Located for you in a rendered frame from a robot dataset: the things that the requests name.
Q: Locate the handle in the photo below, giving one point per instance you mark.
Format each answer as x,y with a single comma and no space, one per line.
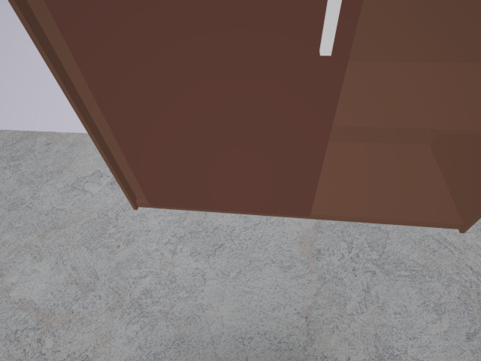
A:
330,26

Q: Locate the wardrobe door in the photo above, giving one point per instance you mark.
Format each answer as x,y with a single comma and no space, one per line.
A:
221,105
53,34

